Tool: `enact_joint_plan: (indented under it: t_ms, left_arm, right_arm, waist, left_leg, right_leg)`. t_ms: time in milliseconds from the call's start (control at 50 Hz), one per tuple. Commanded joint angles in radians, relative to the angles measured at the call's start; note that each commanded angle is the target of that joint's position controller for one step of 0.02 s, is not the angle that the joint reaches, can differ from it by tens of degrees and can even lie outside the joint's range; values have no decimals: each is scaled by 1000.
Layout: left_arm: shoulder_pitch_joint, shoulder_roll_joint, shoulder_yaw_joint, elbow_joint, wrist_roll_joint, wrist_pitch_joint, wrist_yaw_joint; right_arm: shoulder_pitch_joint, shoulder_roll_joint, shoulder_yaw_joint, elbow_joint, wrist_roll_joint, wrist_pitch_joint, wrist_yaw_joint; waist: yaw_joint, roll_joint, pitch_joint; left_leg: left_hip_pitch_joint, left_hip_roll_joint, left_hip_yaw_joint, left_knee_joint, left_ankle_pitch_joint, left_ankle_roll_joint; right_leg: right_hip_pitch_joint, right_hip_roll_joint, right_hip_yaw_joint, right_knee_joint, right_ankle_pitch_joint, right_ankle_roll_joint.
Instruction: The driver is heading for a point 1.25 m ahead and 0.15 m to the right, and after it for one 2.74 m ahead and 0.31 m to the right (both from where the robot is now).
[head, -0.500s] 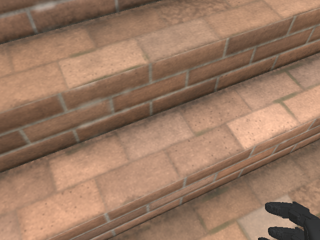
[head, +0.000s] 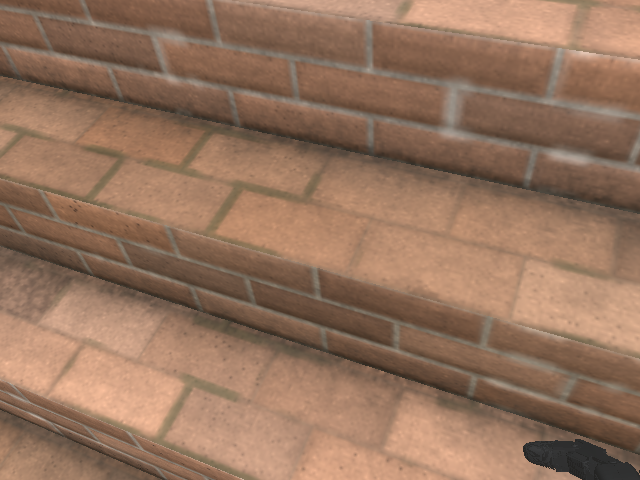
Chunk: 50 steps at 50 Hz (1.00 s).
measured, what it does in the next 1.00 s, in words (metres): steps to the right: right foot, then left foot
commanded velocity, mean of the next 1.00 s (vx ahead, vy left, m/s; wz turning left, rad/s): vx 0.99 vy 0.00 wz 0.32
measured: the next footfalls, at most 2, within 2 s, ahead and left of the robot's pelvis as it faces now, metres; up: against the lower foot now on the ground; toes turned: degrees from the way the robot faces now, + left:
right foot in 0.26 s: -0.15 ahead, -0.14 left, -0.01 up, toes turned +4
left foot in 0.52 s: -0.09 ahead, -0.05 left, +0.00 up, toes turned +3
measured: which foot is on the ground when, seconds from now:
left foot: down 0.00-0.24, up 0.26-0.50, down 0.52-0.76, up 0.78-1.00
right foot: up 0.00-0.24, down 0.26-0.46, up 0.48-0.78, down 0.80-1.00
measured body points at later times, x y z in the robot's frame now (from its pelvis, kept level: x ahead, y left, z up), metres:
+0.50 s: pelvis -0.01 -0.10 +0.02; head +0.00 -0.14 +0.47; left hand +0.24 +0.09 -0.04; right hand -0.02 -0.38 -0.11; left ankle -0.07 -0.05 -0.66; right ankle -0.16 -0.14 -0.60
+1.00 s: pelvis -0.07 -0.19 -0.04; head -0.05 -0.20 +0.41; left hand +0.02 +0.06 -0.17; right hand +0.12 -0.43 -0.12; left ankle -0.06 -0.04 -0.44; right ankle -0.16 -0.24 -0.77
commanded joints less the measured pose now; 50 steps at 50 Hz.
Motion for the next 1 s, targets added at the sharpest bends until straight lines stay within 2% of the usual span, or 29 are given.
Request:
enact_joint_plan:
  t_ms: [20,100,160,180,220,240,260,280,300,340,380,420,460,480,500,540,560,620,640,700,740,760,780,800,820,840,880,920,1000]
  left_arm:
    - [-286,226,13,-188,44,-44,-54]
    - [-575,102,-98,-363,78,5,-83]
    - [-317,83,-137,-368,96,24,-77]
    - [-259,121,-123,-318,95,38,-58]
    - [39,287,-37,-148,26,-35,-56]
    - [14,244,-29,-87,-23,-24,-22]
    - [-125,232,-42,-18,25,13,-24]
    - [-383,247,-66,-73,75,28,-23]
    - [-378,305,-39,-50,137,33,-44]
    - [-426,378,7,-131,149,14,-32]
    - [-481,373,4,-145,72,-43,-31]
    - [-736,479,34,-211,29,-68,-9]
    - [-974,425,35,-307,-43,-67,-6]
    - [-1047,294,3,-339,-103,-53,3]
    - [-868,50,-64,-402,-27,-48,28]
    - [-864,-179,-121,-584,-46,-61,-11]
    - [-792,-165,-143,-640,-31,-84,-17]
    - [-672,38,-105,-484,53,-48,-28]
    - [-780,21,-114,-510,76,-21,-40]
    - [-569,72,-123,-454,18,44,-62]
    - [-561,161,-83,-384,-17,78,-20]
    - [-521,197,-41,-356,-22,60,-18]
    - [-440,203,-22,-273,-9,58,-22]
    - [-523,172,-25,-190,7,57,-32]
    - [-574,153,-47,-129,17,32,-46]
    - [-429,173,-31,-77,49,11,-54]
    - [-398,219,4,-53,98,-11,-51]
    - [-325,211,6,19,71,-64,-62]
    - [-64,228,21,159,53,-89,-46]
  right_arm:
    - [353,-227,-99,71,14,-22,-30]
    - [548,-180,-108,115,32,-30,-67]
    - [133,-240,-109,-44,43,-58,-76]
    - [108,-256,-101,-78,39,-65,-56]
    - [-33,-221,-85,-156,40,-65,-10]
    - [71,-186,-97,-123,-17,-41,-1]
    - [294,-158,-119,-95,-31,1,-29]
    - [402,-104,-102,-132,2,41,-28]
    - [435,-82,-89,-238,71,44,-13]
    - [446,-193,-92,-285,56,40,-36]
    - [466,-252,-116,-240,18,70,-35]
    - [666,-309,-129,-214,-4,84,-22]
    - [1199,-294,-134,-18,-11,86,-43]
    - [1240,-203,-122,86,26,72,-32]
    - [774,-72,-79,104,39,52,-15]
    - [604,92,47,100,-52,-25,-12]
    - [687,36,39,106,-83,-61,-19]
    - [726,-149,-21,49,-42,-81,-23]
    - [666,-96,-13,47,4,-96,-36]
    - [275,-120,-40,-106,33,-115,-71]
    - [447,-213,-94,-104,45,-90,-26]
    - [403,-158,-98,-115,60,-75,6]
    - [429,-160,-128,-140,62,-39,-5]
    - [467,-87,-141,-160,35,-11,-10]
    - [565,78,-101,-173,31,2,-19]
    - [542,134,-67,-224,53,-12,-37]
    - [369,68,-43,-290,16,-22,-59]
    - [174,74,-14,-309,-8,-21,-37]
    - [-46,79,20,-380,7,-7,-33]
  waist:
    - [-308,19,-158]
    - [-390,-58,-268]
    - [-128,-61,-283]
    - [-116,-111,-266]
    - [53,-391,-352]
    - [-39,-221,-168]
    - [-240,-281,128]
    - [-459,-274,234]
    - [-563,-276,115]
    - [-509,-289,-206]
    - [-539,-252,-55]
    - [-787,-144,-24]
    - [-1006,-87,-61]
    - [-1052,274,-55]
    - [-705,504,181]
    - [-397,103,89]
    - [-311,-91,67]
    - [-370,-229,-98]
    - [-356,-207,-89]
    - [-173,-37,-154]
    - [-308,104,-211]
    - [-252,-17,-238]
    - [-251,-66,-199]
    - [-365,-242,61]
    - [-506,-335,126]
    - [-495,-243,13]
    - [-443,-57,-36]
    - [-382,-202,93]
    - [-303,-54,191]
  left_leg:
    - [982,287,-188,115,1262,43]
    - [972,317,-322,145,852,79]
    - [246,347,-341,26,718,46]
    - [-31,295,-321,28,766,93]
    - [-109,57,-175,590,954,-26]
    - [-193,-53,-225,849,234,-26]
    - [-473,-194,-224,1283,-532,-50]
    - [-647,-299,-261,1626,-759,-66]
    - [-989,-281,-124,1713,-885,-105]
    - [-820,-169,6,1700,-695,-139]
    - [-665,-199,23,1658,-659,-120]
    - [-250,-164,53,1134,-457,-65]
    - [1,-113,101,422,-67,62]
    - [225,52,-21,-117,422,222]
    - [-4,102,-49,-382,632,204]
    - [227,197,-230,196,980,64]
    - [297,294,-381,224,969,24]
    - [656,290,-442,234,1215,106]
    - [386,243,-411,101,1063,95]
    - [65,195,-155,98,1244,0]
    - [-16,199,-323,164,1049,70]
    - [43,127,-282,441,1106,40]
    - [-7,13,-289,808,541,-28]
    - [-359,-130,-238,1217,-374,-66]
    - [-728,-242,-328,1764,-594,-52]
    - [-1016,-210,-356,1941,-568,-56]
    - [-1039,-130,-287,1824,-379,-84]
    - [-1143,-109,-261,1998,-317,-65]
    - [-1286,-87,-230,1848,-379,-29]
  right_leg:
    - [-848,-83,-117,39,-4,-19]
    - [-775,-172,-18,-241,-128,-23]
    - [93,-221,153,-932,256,-77]
    - [391,-135,82,-1136,69,-66]
    - [1000,-201,65,-1896,1013,-62]
    - [1014,-274,108,-2437,1109,-85]
    - [1060,-435,212,-2744,1339,-104]
    - [997,-398,-39,-2475,1952,60]
    - [1334,-396,-154,-1853,2508,37]
    - [1273,-408,-122,-1933,2132,13]
    - [1010,-336,-168,-2044,2341,21]
    - [704,-299,-224,-1900,2562,100]
    - [716,-135,-313,-1241,2484,245]
    - [440,25,-277,-445,1300,219]
    - [281,76,-142,96,-58,61]
    - [-276,174,281,499,-120,-82]
    - [-462,108,370,478,5,-120]
    - [-617,110,56,336,87,-25]
    - [-400,19,-31,136,111,-27]
    - [370,-156,-19,-1080,345,-54]
    - [666,-134,51,-1486,378,-39]
    - [733,-154,-1,-1733,710,-49]
    - [810,-213,33,-2222,908,-54]
    - [840,-271,66,-2352,1036,-74]
    - [857,-288,-29,-1998,1649,24]
    - [1021,-425,5,-1698,2077,15]
    - [889,-424,1,-1920,1162,-9]
    - [728,-422,83,-2048,1058,-49]
    - [835,-395,45,-2102,1255,-59]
